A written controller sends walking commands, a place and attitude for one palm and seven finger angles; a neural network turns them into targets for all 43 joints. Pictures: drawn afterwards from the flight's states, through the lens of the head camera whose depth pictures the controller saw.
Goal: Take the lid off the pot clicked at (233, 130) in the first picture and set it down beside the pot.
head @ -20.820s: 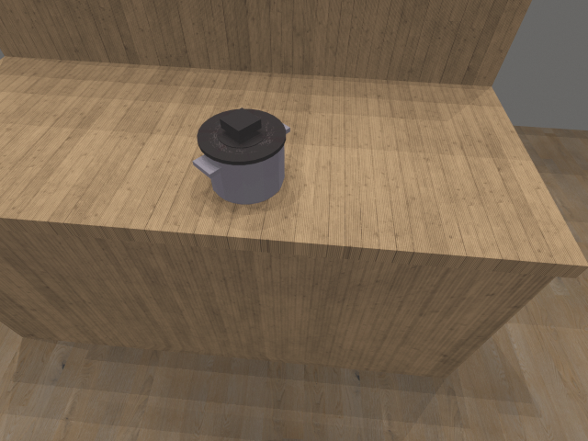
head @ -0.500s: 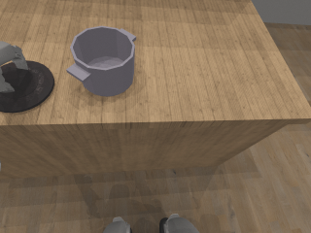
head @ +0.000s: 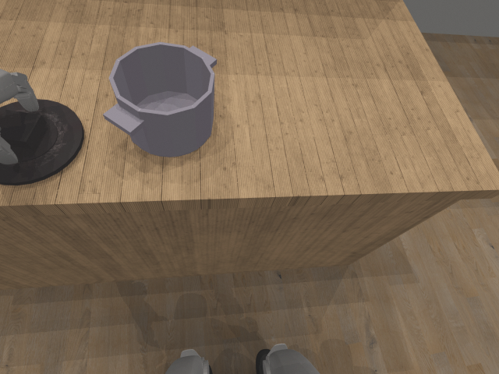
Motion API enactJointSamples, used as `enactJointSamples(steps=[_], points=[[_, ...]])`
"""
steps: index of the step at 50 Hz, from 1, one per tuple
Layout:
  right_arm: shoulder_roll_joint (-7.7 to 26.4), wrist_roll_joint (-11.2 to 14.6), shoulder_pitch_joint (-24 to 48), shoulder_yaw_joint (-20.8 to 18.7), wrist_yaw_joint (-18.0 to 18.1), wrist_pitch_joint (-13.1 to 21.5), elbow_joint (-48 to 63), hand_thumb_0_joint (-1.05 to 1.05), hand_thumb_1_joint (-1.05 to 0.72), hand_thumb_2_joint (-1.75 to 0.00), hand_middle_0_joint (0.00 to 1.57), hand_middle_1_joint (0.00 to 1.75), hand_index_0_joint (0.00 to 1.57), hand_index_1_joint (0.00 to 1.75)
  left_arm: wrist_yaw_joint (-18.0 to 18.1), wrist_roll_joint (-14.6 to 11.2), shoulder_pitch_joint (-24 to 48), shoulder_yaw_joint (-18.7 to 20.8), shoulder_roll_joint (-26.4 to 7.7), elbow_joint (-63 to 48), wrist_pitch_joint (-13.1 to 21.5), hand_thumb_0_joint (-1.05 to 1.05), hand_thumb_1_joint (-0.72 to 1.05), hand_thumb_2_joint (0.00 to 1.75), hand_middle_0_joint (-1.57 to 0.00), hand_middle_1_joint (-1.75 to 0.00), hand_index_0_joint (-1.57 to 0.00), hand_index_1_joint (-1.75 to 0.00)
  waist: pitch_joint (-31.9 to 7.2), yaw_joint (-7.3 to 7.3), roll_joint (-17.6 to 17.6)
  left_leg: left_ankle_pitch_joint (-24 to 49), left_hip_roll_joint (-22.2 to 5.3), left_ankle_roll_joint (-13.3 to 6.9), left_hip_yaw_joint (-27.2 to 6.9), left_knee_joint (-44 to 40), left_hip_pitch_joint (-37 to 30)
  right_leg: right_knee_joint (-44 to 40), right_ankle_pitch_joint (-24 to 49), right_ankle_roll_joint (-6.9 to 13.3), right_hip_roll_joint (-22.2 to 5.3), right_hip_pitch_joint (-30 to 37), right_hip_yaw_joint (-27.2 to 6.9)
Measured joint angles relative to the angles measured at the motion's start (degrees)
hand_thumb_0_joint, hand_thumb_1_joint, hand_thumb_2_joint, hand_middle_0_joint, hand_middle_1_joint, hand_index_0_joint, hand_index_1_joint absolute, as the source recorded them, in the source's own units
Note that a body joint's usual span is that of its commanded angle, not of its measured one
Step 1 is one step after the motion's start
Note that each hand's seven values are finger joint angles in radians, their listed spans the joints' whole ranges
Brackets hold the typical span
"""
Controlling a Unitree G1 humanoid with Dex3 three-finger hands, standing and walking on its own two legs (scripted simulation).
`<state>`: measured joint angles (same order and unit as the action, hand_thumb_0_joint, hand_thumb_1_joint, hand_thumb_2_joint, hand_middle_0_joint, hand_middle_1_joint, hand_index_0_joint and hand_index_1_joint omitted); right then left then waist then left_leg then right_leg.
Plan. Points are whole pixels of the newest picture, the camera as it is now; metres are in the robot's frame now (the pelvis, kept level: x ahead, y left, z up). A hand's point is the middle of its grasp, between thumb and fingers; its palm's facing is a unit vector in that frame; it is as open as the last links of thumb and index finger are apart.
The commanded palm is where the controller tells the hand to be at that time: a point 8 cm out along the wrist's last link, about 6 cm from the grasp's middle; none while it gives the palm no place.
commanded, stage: open the fingers wide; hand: left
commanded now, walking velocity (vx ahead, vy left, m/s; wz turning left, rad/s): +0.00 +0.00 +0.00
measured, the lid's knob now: (19, 129) +0.50 +0.33 +0.03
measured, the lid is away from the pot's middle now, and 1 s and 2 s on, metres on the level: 0.23 0.23 0.23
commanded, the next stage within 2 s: raise the empty hand in 0.02 s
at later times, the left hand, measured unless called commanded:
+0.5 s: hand out of the picture +0.48 +0.34 +0.10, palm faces -0.44 -0.10 -0.89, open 11.0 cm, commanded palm +0.51 +0.32 +0.16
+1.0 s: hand out of the picture +0.48 +0.34 +0.15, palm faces -0.40 -0.14 -0.91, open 11.0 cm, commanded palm +0.51 +0.33 +0.21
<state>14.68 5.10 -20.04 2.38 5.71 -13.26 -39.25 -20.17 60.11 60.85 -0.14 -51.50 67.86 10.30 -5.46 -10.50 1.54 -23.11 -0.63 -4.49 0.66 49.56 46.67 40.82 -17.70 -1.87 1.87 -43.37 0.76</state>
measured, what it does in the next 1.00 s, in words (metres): stands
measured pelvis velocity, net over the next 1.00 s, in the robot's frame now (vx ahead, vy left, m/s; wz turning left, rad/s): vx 0.01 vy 0.01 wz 0.01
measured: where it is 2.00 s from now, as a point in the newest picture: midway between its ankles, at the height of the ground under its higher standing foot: outside the picture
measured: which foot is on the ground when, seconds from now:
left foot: down 0.00-1.00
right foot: down 0.00-1.00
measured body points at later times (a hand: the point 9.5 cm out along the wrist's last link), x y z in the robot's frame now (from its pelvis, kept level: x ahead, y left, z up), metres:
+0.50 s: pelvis +0.00 +0.01 +0.01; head +0.10 +0.04 +0.44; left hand +0.50 +0.34 +0.15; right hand -0.01 -0.27 -0.10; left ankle -0.01 +0.06 -0.70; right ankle +0.01 -0.16 -0.70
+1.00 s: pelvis +0.01 +0.01 +0.02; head +0.10 +0.04 +0.46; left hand +0.50 +0.35 +0.20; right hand +0.00 -0.27 -0.10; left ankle -0.01 +0.06 -0.70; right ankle +0.01 -0.16 -0.70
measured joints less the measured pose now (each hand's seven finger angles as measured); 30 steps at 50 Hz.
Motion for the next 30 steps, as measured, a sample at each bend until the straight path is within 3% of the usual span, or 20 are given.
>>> enactJointSamples(steps=[13,30], points=[[-0.02,-0.2,0.22,-0.42,-0.03,-0.09,-0.08,0.0,-0.9,-0.9,0.21,0.3,0.2,0.3,-0.27,-0.18,-0.73,0.17,0.49,-2.51,0.35,0.0,0.05,0.53,-0.32,-0.93,-0.32,-0.93,-0.38,0.44,-0.15,0.27,0.19,-0.09,-0.23,-0.45,-0.54,-0.87,0.37,0.12,-0.13,0.85,0.19],[0.0,0.73,-0.08,0.02,-0.33,0.29,-0.19,0.0,-0.9,-0.9,0.21,0.3,0.2,0.3,-2.21,-1.21,3.17,-2.93,1.25,-0.07,-2.58,0.0,0.05,0.53,-0.32,-0.93,-0.32,-0.93,-0.6,0.63,0.03,0.99,0.67,-0.5,0.07,-2.79,-4.35,-3.0,0.98,0.04,-0.54,4.55,-0.17]])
